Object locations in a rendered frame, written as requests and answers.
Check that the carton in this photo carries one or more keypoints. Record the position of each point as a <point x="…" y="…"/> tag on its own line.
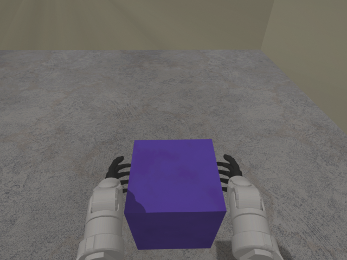
<point x="174" y="197"/>

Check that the left robot forearm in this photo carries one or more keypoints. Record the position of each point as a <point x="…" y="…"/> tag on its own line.
<point x="103" y="228"/>

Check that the robot right hand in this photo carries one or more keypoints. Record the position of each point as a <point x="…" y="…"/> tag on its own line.
<point x="232" y="166"/>

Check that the robot left hand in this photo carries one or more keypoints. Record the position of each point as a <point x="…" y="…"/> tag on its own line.
<point x="114" y="168"/>

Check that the right robot forearm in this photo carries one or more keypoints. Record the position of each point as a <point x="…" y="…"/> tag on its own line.
<point x="252" y="237"/>

